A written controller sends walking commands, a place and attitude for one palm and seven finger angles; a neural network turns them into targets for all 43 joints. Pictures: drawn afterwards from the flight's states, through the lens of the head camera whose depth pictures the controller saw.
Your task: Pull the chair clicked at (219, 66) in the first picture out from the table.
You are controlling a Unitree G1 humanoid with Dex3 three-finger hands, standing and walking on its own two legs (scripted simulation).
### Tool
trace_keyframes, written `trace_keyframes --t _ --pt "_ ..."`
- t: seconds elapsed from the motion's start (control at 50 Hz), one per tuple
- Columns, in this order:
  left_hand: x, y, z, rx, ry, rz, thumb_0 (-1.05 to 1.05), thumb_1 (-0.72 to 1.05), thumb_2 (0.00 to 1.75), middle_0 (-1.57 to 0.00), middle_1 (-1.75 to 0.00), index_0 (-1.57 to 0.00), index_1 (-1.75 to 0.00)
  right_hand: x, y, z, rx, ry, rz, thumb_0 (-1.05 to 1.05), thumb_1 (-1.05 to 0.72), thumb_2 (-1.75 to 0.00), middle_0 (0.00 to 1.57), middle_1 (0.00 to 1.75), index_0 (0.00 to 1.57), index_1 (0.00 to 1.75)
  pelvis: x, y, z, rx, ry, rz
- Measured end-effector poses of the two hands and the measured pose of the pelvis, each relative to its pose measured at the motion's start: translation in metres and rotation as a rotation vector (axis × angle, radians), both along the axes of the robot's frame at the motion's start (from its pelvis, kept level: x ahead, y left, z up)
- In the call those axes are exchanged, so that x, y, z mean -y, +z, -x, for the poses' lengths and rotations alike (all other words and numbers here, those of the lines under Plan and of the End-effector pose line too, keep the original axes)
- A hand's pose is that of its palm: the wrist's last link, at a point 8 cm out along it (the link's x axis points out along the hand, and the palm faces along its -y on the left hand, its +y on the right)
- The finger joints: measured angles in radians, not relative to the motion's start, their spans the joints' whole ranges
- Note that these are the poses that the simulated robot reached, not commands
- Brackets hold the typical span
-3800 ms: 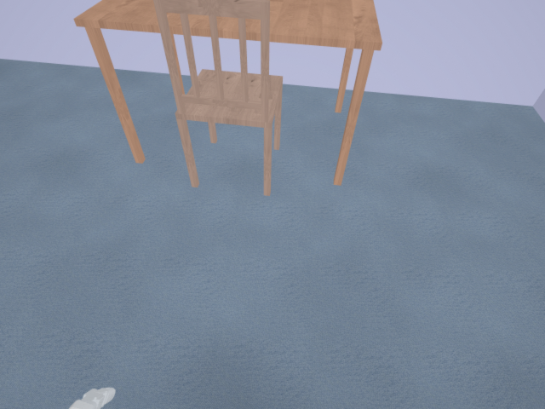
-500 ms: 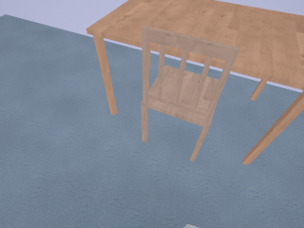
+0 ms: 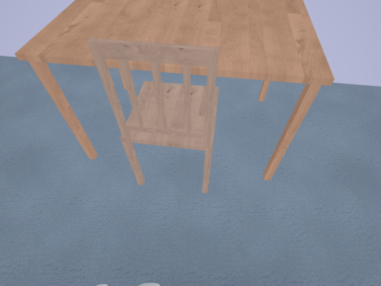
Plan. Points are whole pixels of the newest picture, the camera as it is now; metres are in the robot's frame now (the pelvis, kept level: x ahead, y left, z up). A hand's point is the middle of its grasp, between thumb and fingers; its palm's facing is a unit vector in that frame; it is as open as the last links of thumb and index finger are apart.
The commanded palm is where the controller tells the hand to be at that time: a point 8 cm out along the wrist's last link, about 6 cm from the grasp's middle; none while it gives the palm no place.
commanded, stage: take the last steps up to it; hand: left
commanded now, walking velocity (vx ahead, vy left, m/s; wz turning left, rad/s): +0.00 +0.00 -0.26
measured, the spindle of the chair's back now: (159, 99) +0.71 +0.16 -0.09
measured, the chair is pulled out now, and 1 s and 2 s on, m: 0.00 0.00 0.00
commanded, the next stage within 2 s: come to a stop and stand still in 0.86 s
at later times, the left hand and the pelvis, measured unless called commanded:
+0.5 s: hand (129, 285) +0.15 +0.16 -0.17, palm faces -0.13 -0.97 -0.19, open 7.4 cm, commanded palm none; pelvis +0.07 -0.02 -0.01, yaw -7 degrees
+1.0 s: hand (148, 281) +0.16 +0.12 -0.19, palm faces +0.02 -0.99 -0.12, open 7.4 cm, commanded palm none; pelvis +0.21 -0.03 -0.01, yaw -4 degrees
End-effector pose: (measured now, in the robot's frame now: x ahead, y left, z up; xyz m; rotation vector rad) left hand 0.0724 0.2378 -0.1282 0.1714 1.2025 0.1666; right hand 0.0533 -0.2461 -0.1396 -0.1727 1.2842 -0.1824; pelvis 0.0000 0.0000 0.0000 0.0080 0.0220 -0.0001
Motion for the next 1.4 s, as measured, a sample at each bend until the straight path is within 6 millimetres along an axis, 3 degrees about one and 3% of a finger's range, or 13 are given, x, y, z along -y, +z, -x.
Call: trace_keyframes --t 0.14,0.32,0.46,0.54,0.62,0.76,0.88,1.0,1.08,1.2,1.3,1.4 --pt "-0.017 -0.022 -0.006 -0.021 -0.016 0.046 0.0 0.9 0.9 -0.2 -0.3 -0.21 -0.3 -0.026 0.008 -0.003 0.066 -0.015 0.028 0.01 -0.9 -0.9 0.2 0.3 0.2 0.3 -0.018 -0.007 -0.004 0.013 -0.038 0.018" --pt "-0.021 -0.012 -0.019 -0.073 -0.074 0.052 0.0 0.9 0.9 -0.2 -0.3 -0.2 -0.3 -0.04 0.015 0.039 -0.028 -0.081 -0.005 0.01 -0.9 -0.9 0.2 0.3 0.2 0.3 -0.018 0.005 -0.029 0.008 -0.081 0.015" --pt "0.012 -0.011 -0.058 -0.1 -0.137 0.033 0.0 0.91 0.9 -0.2 -0.3 -0.2 -0.3 -0.031 -0.001 0.075 -0.174 -0.176 -0.069 0.01 -0.9 -0.9 0.2 0.3 0.2 0.3 0.006 0.0 -0.057 0.014 -0.113 -0.004" --pt "0.041 -0.016 -0.088 -0.047 -0.149 0.02 0.0 0.91 0.9 -0.2 -0.3 -0.2 -0.3 -0.014 -0.019 0.082 -0.262 -0.204 -0.11 0.01 -0.9 -0.9 0.2 0.3 0.2 0.3 0.028 -0.014 -0.077 0.026 -0.111 -0.002" --pt "0.054 -0.006 -0.095 -0.008 -0.079 0.01 -0.01 0.92 0.9 -0.2 -0.3 -0.21 -0.3 0.008 -0.016 0.048 -0.265 -0.168 -0.109 0.01 -0.9 -0.9 0.2 0.3 0.2 0.3 0.042 -0.006 -0.098 0.032 -0.087 0.003" --pt "0.067 -0.002 -0.083 -0.12 -0.053 0.018 -0.01 0.92 0.9 -0.2 -0.3 -0.2 -0.3 0.036 -0.005 -0.063 -0.067 -0.117 -0.07 0.01 -0.91 -0.9 0.2 0.3 0.2 0.3 0.052 0.005 -0.133 0.021 -0.082 0.007" --pt "0.077 -0.013 -0.075 -0.218 -0.01 0.074 0.0 0.91 0.9 -0.2 -0.3 -0.2 -0.3 0.03 0.0 -0.153 0.047 -0.049 -0.064 0.01 -0.91 -0.9 0.19 0.3 0.2 0.3 0.046 0.002 -0.167 0.019 -0.079 0.025" --pt "0.064 -0.035 -0.085 -0.301 0.039 0.112 0.0 0.9 0.9 -0.2 -0.3 -0.21 -0.3 0.007 -0.002 -0.225 0.119 0.017 -0.037 0.01 -0.91 -0.9 0.2 0.3 0.2 0.3 0.029 -0.013 -0.21 0.027 -0.072 0.033" --pt "0.052 -0.038 -0.111 -0.31 0.034 0.092 0.0 0.9 0.9 -0.2 -0.3 -0.2 -0.3 -0.008 0.001 -0.239 0.113 0.012 -0.027 0.0 -0.91 -0.9 0.2 0.3 0.2 0.3 0.022 -0.011 -0.225 0.039 -0.09 0.007" --pt "0.041 -0.029 -0.158 -0.253 -0.018 0.053 0.0 0.91 0.9 -0.2 -0.3 -0.2 -0.3 -0.003 0.007 -0.244 0.095 -0.038 -0.005 -0.02 -0.94 -0.9 0.2 0.3 0.2 0.3 0.02 -0.002 -0.227 0.035 -0.101 0.005" --pt "0.037 -0.023 -0.187 -0.184 -0.047 0.009 0.0 0.91 0.9 -0.2 -0.3 -0.2 -0.3 0.018 0.008 -0.227 0.063 -0.066 0.005 -0.01 -0.93 -0.9 0.2 0.3 0.21 0.3 0.033 -0.001 -0.22 0.032 -0.106 0.011" --pt "0.049 -0.015 -0.201 -0.122 -0.074 -0.034 0.0 0.91 0.9 -0.2 -0.3 -0.2 -0.3 0.044 -0.002 -0.197 0.032 -0.099 -0.01 0.0 -0.91 -0.9 0.2 0.3 0.2 0.3 0.053 -0.004 -0.209 0.037 -0.11 0.004"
